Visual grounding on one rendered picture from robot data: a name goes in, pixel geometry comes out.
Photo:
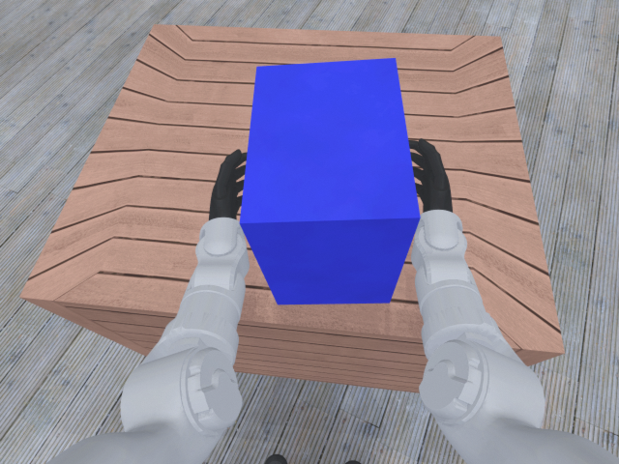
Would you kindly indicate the left robot forearm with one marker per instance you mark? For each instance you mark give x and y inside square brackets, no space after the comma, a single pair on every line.
[211,308]

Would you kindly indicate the pedestal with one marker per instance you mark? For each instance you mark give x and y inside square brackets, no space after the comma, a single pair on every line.
[121,254]

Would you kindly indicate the robot left hand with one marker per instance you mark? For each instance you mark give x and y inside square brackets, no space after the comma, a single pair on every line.
[224,200]

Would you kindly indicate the carton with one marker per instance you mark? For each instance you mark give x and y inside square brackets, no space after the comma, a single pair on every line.
[329,203]

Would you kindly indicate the robot left upper arm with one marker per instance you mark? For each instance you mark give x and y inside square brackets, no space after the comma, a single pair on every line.
[174,411]

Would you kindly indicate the right robot forearm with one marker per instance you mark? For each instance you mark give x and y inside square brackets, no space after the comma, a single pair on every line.
[448,297]

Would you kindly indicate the robot right hand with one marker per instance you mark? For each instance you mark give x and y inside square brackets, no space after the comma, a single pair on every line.
[434,191]

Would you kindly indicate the robot right upper arm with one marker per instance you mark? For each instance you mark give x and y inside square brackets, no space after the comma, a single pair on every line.
[490,408]

